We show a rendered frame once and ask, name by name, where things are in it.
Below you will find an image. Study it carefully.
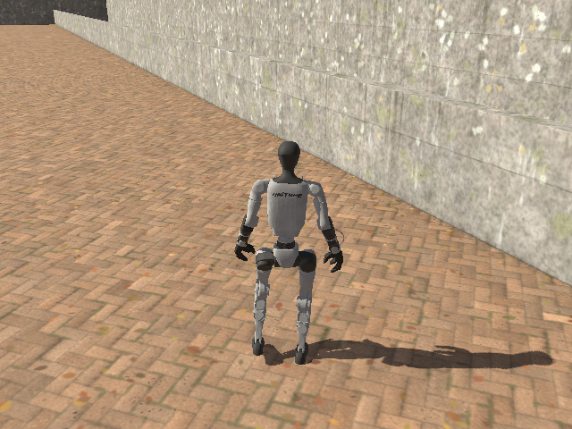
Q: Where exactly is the robot right hand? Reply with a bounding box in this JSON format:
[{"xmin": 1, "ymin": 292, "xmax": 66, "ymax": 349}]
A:
[{"xmin": 324, "ymin": 251, "xmax": 343, "ymax": 273}]

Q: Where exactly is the robot right forearm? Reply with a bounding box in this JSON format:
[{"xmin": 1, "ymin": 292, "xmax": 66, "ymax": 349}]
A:
[{"xmin": 322, "ymin": 216, "xmax": 341, "ymax": 254}]

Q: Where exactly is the robot right upper arm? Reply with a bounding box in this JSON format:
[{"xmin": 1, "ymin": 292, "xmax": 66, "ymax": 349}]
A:
[{"xmin": 307, "ymin": 181, "xmax": 331, "ymax": 231}]

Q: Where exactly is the robot left hand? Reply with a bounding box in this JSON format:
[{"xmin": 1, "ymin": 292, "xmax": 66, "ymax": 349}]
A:
[{"xmin": 234, "ymin": 243, "xmax": 256, "ymax": 261}]

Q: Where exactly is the robot right foot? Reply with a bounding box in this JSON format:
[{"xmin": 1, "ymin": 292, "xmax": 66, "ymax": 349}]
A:
[{"xmin": 295, "ymin": 342, "xmax": 308, "ymax": 365}]

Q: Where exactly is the robot left upper arm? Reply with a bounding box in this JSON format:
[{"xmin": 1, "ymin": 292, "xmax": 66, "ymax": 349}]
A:
[{"xmin": 244, "ymin": 179, "xmax": 270, "ymax": 228}]

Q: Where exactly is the robot left forearm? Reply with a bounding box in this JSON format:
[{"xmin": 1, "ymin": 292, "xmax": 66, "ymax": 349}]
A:
[{"xmin": 237, "ymin": 214, "xmax": 254, "ymax": 247}]

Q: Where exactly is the right robot shin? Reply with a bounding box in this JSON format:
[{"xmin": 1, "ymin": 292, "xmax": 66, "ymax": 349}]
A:
[{"xmin": 297, "ymin": 297, "xmax": 312, "ymax": 353}]

